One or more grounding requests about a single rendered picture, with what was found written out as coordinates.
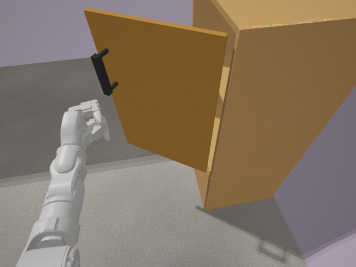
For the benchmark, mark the handle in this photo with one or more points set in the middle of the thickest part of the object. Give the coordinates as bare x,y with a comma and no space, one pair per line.
101,72

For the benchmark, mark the cupboard door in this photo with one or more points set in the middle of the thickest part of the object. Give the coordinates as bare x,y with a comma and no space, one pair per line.
168,82

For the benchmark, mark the left robot upper arm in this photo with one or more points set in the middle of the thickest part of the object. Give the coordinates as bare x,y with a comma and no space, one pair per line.
59,256

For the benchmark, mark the robot left hand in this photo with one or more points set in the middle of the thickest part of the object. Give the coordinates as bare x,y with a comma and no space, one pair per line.
76,131

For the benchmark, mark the left robot forearm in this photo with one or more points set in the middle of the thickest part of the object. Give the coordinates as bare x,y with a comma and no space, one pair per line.
58,221

